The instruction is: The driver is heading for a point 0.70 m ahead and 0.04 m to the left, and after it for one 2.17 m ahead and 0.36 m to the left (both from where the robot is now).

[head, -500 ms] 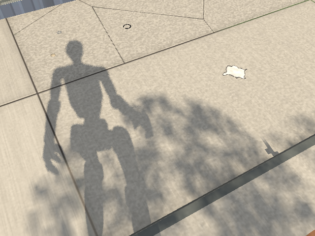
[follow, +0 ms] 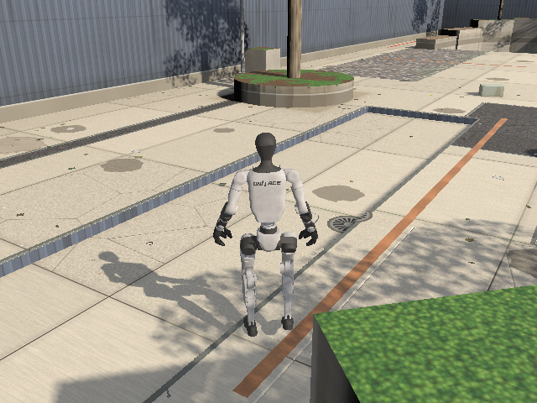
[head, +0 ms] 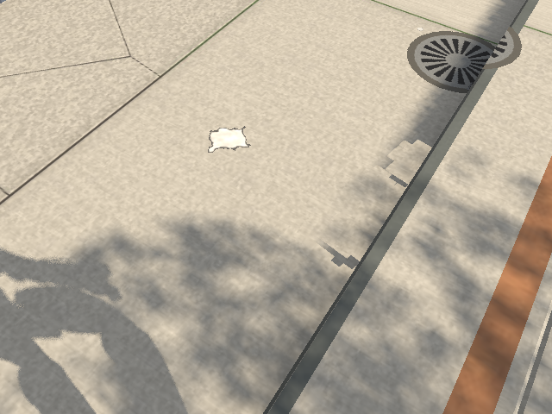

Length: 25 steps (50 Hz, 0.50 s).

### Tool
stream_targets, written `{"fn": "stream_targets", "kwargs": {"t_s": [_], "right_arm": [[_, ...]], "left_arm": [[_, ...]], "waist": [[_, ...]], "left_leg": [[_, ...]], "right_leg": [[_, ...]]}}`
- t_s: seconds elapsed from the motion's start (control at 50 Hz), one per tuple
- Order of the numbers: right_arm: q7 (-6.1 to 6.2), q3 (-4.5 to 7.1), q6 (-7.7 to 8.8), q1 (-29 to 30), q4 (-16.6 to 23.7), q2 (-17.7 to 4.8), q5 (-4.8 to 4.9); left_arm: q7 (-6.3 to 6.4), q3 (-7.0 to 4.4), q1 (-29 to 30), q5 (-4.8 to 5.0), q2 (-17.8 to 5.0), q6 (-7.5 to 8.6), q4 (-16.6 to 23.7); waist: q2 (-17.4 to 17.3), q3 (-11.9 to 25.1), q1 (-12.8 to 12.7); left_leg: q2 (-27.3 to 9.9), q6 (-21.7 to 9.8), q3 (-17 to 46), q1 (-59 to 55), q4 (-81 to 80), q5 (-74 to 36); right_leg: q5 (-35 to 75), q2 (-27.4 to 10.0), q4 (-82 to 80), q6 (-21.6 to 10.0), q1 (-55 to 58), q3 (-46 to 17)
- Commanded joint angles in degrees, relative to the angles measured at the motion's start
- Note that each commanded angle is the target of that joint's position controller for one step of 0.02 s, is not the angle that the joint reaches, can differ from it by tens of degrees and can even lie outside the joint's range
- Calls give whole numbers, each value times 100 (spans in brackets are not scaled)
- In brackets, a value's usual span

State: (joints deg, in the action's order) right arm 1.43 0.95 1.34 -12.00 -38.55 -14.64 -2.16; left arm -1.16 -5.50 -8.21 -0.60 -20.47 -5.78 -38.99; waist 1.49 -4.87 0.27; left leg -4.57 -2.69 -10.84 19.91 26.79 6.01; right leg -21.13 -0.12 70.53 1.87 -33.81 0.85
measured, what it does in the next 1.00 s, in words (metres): steps on the spot, turning left: right foot, then left foot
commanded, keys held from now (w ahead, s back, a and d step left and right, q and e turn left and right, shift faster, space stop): e+shift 0.08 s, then shift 0.24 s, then q+shift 0.56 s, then w+q+shift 0.08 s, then w+shift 0.04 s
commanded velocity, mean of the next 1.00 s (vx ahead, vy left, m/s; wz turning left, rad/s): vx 0.05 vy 0.00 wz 0.15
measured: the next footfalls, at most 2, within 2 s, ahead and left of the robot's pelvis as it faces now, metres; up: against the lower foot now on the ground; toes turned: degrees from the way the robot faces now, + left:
right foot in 0.18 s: +0.04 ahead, -0.12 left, +0.00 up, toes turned -13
left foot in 0.64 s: +0.02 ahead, +0.07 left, +0.00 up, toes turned +0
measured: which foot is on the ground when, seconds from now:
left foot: down 0.00-0.18, up 0.20-0.62, down 0.64-1.00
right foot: up 0.00-0.16, down 0.18-0.64, up 0.66-1.00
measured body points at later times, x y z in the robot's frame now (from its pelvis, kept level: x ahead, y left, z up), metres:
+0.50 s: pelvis +0.00 -0.03 +0.00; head +0.01 -0.05 +0.45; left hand +0.23 +0.16 -0.08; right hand +0.06 -0.32 -0.12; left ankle +0.03 +0.11 -0.70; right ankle +0.00 -0.11 -0.73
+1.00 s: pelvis -0.01 -0.02 +0.01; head +0.01 +0.00 +0.46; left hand +0.09 +0.28 -0.09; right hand +0.17 -0.29 -0.08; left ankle -0.02 +0.07 -0.73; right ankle +0.05 -0.15 -0.70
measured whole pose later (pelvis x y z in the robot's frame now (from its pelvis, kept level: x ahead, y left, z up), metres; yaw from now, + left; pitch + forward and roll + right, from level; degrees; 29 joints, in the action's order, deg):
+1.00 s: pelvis -0.01 -0.02 +0.01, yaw +15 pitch +2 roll -1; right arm -2.2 5.0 -3.5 -16.6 -35.0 -19.1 -0.8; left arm -0.9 -2.5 -7.9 -1.5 -18.2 -2.7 -38.9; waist 0.8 -0.6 2.1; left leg 7.1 -3.8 13.7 16.0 27.5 13.1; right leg -21.5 2.5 45.3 3.3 -26.1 -4.4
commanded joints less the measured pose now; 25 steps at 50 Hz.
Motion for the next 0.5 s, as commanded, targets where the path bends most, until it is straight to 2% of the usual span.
{"fn": "stream_targets", "kwargs": {"t_s": [0.02, 0.08, 0.12, 0.16, 0.18, 0.2, 0.22, 0.24, 0.26, 0.28, 0.3, 0.32, 0.34, 0.36, 0.38, 0.4, 0.42, 0.46, 0.48, 0.5], "right_arm": [[-2, 231, -3, 104, 434, -765, -52], [-87, 345, -82, 257, 545, -1016, -89], [-138, 402, -159, 40, 513, -1130, -91], [-199, 438, -283, -79, 469, -1152, -22], [-267, 445, -348, -382, 364, -1025, 9], [-377, 286, -416, -720, 479, -373, 37], [-254, 304, -514, -70, 764, -632, 36], [-223, 311, -529, 224, 765, -666, 128], [-199, 298, -500, 39, 659, -594, 186], [23, 513, -385, 417, 577, -994, 328], [124, 554, -337, 238, 498, -1115, 237], [169, 545, -299, 79, 402, -1012, 197], [173, 492, -278, -212, 252, -815, 196], [152, 419, -276, -367, 125, -594, 216], [92, 326, -271, -440, 41, -349, 235], [30, 258, -263, -261, 83, -233, 251], [-17, 248, -256, 51, 236, -308, 263], [-73, 320, -253, 283, 465, -659, 319], [-83, 332, -249, 310, 537, -720, 346], [-222, 286, -386, -141, 344, -515, 46]], "left_arm": [[-132, 46, -140, 0, -63, -59, 490], [-261, 74, 108, 84, -105, -49, 700], [-280, 64, 185, 104, -166, 8, 772], [-255, 59, -272, 67, -145, 97, 602], [-185, 36, -665, -8, -264, 179, 453], [-97, 14, -784, -65, -733, 260, 544], [21, -187, -789, -68, -1320, 295, 698], [78, -98, -573, -142, -997, 312, 608], [97, 7, -59, -118, -737, 338, 623], [138, 20, 476, -35, -649, 459, 777], [177, 103, 625, 48, -447, 511, 806], [215, 199, 601, 40, -222, 540, 790], [236, 303, 586, 20, 58, 573, 728], [247, 396, 505, -8, 320, 604, 615], [242, 455, 433, -38, 481, 618, 471], [245, 445, 382, -75, 445, 622, 401], [266, 373, 311, -101, 209, 610, 366], [306, 191, 102, -79, -315, 537, 286], [320, 137, 13, -52, -427, 504, 264], [277, 211, -359, -129, -203, 470, 195]], "waist": [[-1045, 899, -133], [-1165, 889, -109], [-1184, 908, 24], [-931, 857, -137], [-130, 758, -258], [1674, 647, -44], [1271, 468, -483], [861, 390, -360], [997, 321, -31], [954, 603, 5], [764, 776, 73], [601, 948, 137], [434, 1138, 207], [365, 1222, 208], [367, 1185, 197], [459, 1071, 73], [590, 933, -93], [668, 748, -279], [605, 684, -325], [466, 606, -271]], "left_leg": [[-1480, -798, 809, -512, -1109, -90], [-1561, -542, 353, -140, -1021, 675], [-1638, -425, 361, -191, -866, 1075], [-1507, -43, 129, 135, -282, 1128], [-1211, 329, -175, 602, 633, 1346], [-496, 779, -505, 1881, 2598, 3487], [8, 841, 479, 2125, 3157, 3109], [-61, 783, 864, 1830, 3380, 2445], [-16, 695, 901, 1525, 3279, 1835], [77, 678, 992, 1691, 3888, 1852], [104, 703, 1059, 1689, 4126, 1619], [162, 709, 1095, 1556, 4205, 1451], [137, 736, 1149, 1393, 4046, 1282], [72, 745, 1226, 1186, 3627, 1131], [12, 726, 1238, 877, 2944, 1011], [25, 705, 1180, 610, 2412, 991], [89, 686, 1081, 543, 2179, 1134], [196, 653, 895, 754, 2171, 1698], [175, 628, 907, 927, 2216, 1899], [392, 472, 751, 734, 2131, 2154]], "right_leg": [[245, -260, -765, -4, 392, 83], [24, -209, -1861, -138, 1305, 403], [-204, -43, -2519, -255, 1690, 577], [10, 168, -3719, -435, 2520, 579], [281, -110, -4695, -550, 2985, -199], [1317, -1914, -5177, -913, 3256, -2542], [2444, -2315, -5363, -1669, 2174, -2830], [2268, -1885, -5416, -1581, 2008, -2162], [2102, -1469, -5485, -1402, 1730, -1602], [2055, -1455, -5237, -1616, 1884, -1552], [2421, -1393, -5148, -1645, 1979, -1356], [2689, -1308, -5060, -1638, 2039, -1246], [2837, -1270, -4983, -1606, 2221, -1039], [2812, -1208, -4945, -1538, 2316, -833], [2511, -1084, -4938, -1433, 2279, -579], [2182, -1064, -4960, -1402, 2194, -483], [1940, -1180, -4999, -1479, 2164, -587], [1759, -1536, -5042, -1719, 2300, -975], [1834, -1713, -5032, -1805, 2429, -1161], [2833, -1634, -4888, -1648, 2471, -925]]}}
